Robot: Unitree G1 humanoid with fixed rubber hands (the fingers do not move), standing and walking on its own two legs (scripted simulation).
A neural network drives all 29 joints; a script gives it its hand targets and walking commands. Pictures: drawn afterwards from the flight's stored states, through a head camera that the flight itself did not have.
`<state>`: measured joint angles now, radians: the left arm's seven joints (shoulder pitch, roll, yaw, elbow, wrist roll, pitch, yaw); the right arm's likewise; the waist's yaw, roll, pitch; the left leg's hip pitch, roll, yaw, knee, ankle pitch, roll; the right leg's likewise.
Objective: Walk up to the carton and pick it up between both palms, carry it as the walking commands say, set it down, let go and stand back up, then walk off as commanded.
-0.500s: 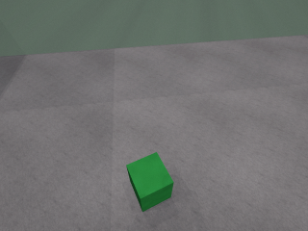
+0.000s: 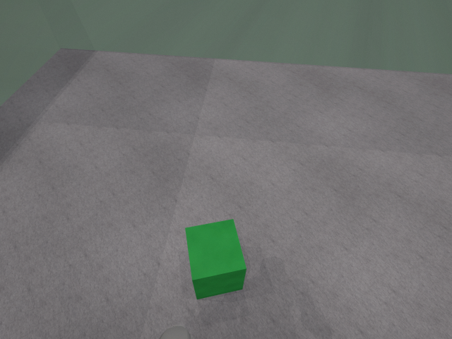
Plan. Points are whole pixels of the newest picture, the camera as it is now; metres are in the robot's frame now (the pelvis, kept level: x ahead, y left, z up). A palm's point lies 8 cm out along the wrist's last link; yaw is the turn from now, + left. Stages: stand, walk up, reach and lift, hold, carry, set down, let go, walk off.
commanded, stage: walk up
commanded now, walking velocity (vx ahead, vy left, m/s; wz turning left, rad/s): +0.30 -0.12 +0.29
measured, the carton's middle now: (214, 259) +0.50 +0.03 -0.65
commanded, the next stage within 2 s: none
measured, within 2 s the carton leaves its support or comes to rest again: neither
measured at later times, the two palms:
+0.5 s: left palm out of the picture +0.02 +0.17 -0.13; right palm (323, 268) +0.27 -0.22 -0.13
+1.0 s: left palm out of the picture +0.10 +0.31 -0.14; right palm (340, 298) +0.21 -0.24 -0.14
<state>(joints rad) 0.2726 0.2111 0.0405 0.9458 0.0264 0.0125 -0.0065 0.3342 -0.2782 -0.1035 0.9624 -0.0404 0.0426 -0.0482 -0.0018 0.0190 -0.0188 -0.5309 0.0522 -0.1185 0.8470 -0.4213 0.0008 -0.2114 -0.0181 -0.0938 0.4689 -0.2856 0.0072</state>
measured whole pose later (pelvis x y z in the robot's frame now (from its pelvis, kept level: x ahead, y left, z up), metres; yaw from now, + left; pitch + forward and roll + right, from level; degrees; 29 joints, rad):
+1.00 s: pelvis +0.10 +0.02 -0.02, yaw +8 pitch +0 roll +0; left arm 0.21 0.30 0.08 0.97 0.03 0.05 0.03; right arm 0.19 -0.26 -0.07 0.93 -0.02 0.06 0.00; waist 0.02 -0.02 0.05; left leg -0.25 0.05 0.02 0.59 -0.35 -0.06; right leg -0.41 -0.21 -0.09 0.62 -0.21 0.08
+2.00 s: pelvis +0.11 +0.00 +0.01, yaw +8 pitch -1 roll +0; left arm 0.36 0.19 0.05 1.08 0.00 0.01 0.04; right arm 0.22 -0.14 -0.03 1.02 -0.02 -0.05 -0.04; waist 0.01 -0.05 0.05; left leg -0.13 0.00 0.12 0.42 -0.28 0.04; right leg -0.18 -0.04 -0.04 0.53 -0.38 0.02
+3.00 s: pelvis +0.12 -0.03 +0.01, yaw +8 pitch -1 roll +0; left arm 0.32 0.12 0.03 1.12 0.01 -0.01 0.04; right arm 0.34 -0.12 -0.02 1.11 -0.02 -0.01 -0.04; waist 0.00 0.00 0.04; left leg -0.09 0.05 0.10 0.37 -0.25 -0.02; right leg -0.18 -0.02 -0.06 0.40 -0.19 -0.01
